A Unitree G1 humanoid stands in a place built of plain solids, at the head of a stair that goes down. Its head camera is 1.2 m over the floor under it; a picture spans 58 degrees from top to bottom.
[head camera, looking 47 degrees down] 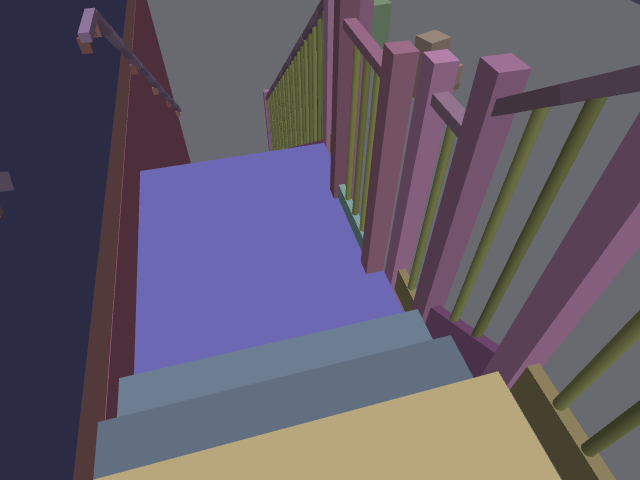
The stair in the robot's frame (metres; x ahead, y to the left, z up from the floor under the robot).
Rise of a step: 0.17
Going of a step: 0.23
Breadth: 1.20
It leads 15 degrees to the left of straight ahead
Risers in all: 3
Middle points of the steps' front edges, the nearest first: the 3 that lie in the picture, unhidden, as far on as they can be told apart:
0.44 0.05 0.00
0.66 0.11 -0.16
0.87 0.17 -0.33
